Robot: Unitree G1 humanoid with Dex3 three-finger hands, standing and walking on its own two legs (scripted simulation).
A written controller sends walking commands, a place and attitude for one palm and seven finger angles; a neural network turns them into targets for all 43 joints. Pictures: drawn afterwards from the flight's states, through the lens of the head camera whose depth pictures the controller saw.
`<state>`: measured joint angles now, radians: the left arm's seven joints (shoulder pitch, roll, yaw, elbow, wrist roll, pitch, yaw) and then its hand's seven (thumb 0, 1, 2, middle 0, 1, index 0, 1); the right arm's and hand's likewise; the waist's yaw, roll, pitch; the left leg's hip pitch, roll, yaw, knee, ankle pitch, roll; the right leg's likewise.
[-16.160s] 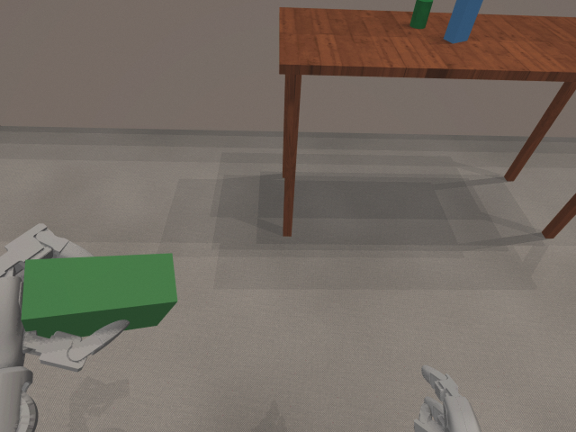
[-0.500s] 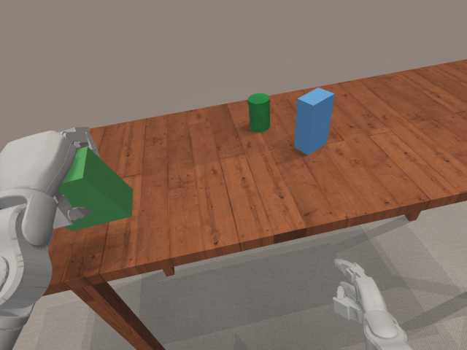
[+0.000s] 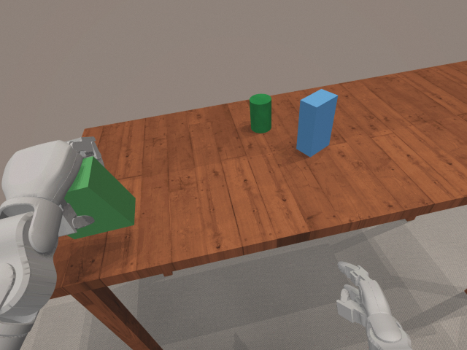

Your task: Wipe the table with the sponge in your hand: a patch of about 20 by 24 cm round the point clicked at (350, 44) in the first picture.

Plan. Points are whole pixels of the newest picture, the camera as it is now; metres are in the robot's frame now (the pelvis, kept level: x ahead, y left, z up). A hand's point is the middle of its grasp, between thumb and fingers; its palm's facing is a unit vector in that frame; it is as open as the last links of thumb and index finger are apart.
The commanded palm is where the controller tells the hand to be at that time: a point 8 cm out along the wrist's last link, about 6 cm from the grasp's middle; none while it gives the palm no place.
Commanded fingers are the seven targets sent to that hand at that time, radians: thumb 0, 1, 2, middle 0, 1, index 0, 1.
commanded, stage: move the sponge above the wiping area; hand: left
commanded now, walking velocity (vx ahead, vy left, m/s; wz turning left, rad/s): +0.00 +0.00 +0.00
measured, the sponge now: (91, 207) +0.25 +0.29 +0.15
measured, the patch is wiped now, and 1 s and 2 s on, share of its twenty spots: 0.00 0.00 0.00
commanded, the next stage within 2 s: none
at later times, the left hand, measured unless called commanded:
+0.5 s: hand (77, 193) +0.25 +0.29 +0.18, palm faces +0.17 -0.06 -0.98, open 9.5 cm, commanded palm +0.21 +0.29 +0.25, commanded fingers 0.00 0.10 1.30 -1.20 -1.60 -1.20 -1.60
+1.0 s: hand (83, 194) +0.27 +0.30 +0.16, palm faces +0.10 -0.04 -0.99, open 9.5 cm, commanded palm +0.22 +0.29 +0.24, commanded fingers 0.00 0.10 1.30 -1.20 -1.60 -1.20 -1.60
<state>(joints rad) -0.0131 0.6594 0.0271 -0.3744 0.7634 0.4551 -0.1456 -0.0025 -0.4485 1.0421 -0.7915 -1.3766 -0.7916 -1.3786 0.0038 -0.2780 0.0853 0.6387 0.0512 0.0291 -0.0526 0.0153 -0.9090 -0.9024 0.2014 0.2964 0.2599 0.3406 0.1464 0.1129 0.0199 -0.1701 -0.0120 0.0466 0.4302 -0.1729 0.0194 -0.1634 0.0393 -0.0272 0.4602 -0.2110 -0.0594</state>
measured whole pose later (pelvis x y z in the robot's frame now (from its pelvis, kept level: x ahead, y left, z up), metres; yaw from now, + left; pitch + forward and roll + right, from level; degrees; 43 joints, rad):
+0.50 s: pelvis +0.00 +0.01 +0.00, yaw +0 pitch -5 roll +0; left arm -0.06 0.63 -0.03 -0.28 0.81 0.45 -0.14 0.00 -0.45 1.04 -0.79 -1.38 -0.79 -1.38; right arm 0.00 -0.27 0.08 0.65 0.05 0.03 -0.06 0.02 -0.91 -0.90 0.20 0.30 0.22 0.32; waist 0.14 0.11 0.02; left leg -0.17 -0.02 0.05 0.42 -0.16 0.03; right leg -0.16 0.03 -0.02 0.45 -0.20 -0.05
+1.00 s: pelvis +0.01 +0.00 +0.00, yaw +0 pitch -4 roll +0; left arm -0.07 0.63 -0.02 -0.19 0.84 0.41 -0.16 0.00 -0.45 1.04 -0.79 -1.38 -0.79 -1.38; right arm 0.02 -0.27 0.08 0.64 0.05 0.02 -0.05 0.02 -0.91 -0.90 0.20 0.30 0.24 0.33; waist 0.13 0.10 0.02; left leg -0.17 -0.02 0.04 0.41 -0.17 0.03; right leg -0.16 0.04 -0.03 0.44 -0.21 -0.05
